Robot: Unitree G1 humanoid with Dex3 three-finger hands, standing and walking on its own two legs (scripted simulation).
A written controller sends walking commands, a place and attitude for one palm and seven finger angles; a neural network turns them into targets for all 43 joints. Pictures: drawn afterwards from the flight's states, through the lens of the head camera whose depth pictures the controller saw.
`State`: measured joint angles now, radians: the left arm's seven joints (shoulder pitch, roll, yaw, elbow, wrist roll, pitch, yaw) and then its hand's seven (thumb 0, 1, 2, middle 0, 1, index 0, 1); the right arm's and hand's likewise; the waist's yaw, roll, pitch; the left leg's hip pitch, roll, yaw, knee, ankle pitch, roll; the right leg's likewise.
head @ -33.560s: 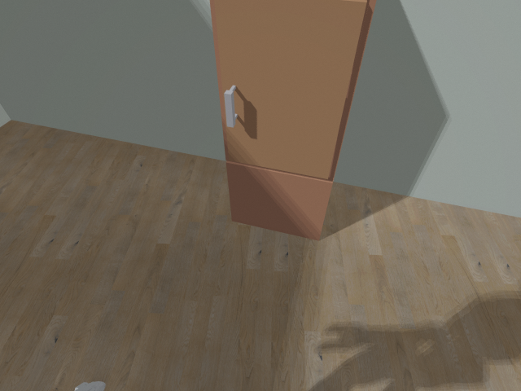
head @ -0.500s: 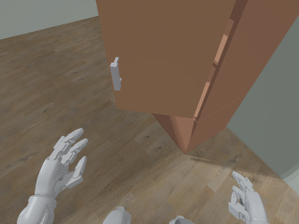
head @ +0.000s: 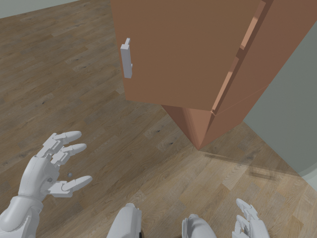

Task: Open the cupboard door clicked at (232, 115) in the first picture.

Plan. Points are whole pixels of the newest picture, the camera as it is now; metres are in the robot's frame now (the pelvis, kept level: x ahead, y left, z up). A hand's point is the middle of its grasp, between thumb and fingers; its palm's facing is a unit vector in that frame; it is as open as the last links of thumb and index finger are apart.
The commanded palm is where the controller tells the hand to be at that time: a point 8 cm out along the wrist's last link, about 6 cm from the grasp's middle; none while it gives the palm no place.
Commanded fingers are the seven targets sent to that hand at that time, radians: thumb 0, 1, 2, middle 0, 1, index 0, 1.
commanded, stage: raise the hand with hooked fingers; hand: left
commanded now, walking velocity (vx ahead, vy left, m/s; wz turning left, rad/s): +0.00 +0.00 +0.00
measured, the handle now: (128, 58) +0.66 +0.15 +0.03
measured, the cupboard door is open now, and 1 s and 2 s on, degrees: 49 49 49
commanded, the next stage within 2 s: move the hooked fingers beside the handle in 1.28 s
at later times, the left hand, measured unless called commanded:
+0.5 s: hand (54, 164) +0.27 +0.26 +0.04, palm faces -0.07 -1.00 -0.06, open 13.7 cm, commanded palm +0.25 +0.31 +0.05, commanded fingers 0.00 -0.50 0.30 -0.30 -1.20 -0.30 -1.20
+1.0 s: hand (54, 155) +0.29 +0.26 +0.04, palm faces -0.10 -0.99 -0.05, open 14.0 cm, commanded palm +0.27 +0.31 +0.05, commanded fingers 0.00 -0.50 0.30 -0.30 -1.20 -0.30 -1.20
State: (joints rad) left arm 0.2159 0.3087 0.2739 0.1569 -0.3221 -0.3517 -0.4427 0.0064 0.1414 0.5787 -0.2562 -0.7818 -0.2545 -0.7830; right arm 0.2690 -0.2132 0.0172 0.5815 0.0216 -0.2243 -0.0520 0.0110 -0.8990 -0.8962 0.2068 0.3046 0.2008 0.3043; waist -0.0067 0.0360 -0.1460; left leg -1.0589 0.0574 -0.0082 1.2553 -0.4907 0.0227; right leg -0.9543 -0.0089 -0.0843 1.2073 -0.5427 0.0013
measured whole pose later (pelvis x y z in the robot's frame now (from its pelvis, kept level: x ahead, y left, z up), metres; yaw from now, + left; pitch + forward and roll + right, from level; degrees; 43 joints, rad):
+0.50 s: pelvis +0.01 +0.01 +0.00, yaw +0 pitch +17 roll -4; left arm 0.11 0.38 0.35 0.25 -0.34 -0.35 -0.52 -0.01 -0.42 0.34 -0.30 -1.14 -0.29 -1.14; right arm 0.23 -0.26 0.03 0.51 0.03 -0.21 -0.05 0.01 -0.90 -0.90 0.20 0.30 0.20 0.30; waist 0.01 0.02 -0.15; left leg -1.07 0.05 -0.01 1.26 -0.50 0.03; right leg -0.95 -0.01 -0.09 1.20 -0.55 0.01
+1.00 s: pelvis +0.01 +0.00 -0.01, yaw -1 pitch +19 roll -4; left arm 0.02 0.43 0.44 0.37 -0.39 -0.34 -0.63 -0.01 -0.50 0.30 -0.30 -1.19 -0.30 -1.20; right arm 0.27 -0.29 0.02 0.53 0.03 -0.21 -0.05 0.01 -0.90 -0.90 0.20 0.30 0.20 0.30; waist -0.01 0.03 -0.15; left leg -1.11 0.07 -0.02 1.29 -0.51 0.02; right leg -1.00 0.00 -0.09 1.24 -0.56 -0.01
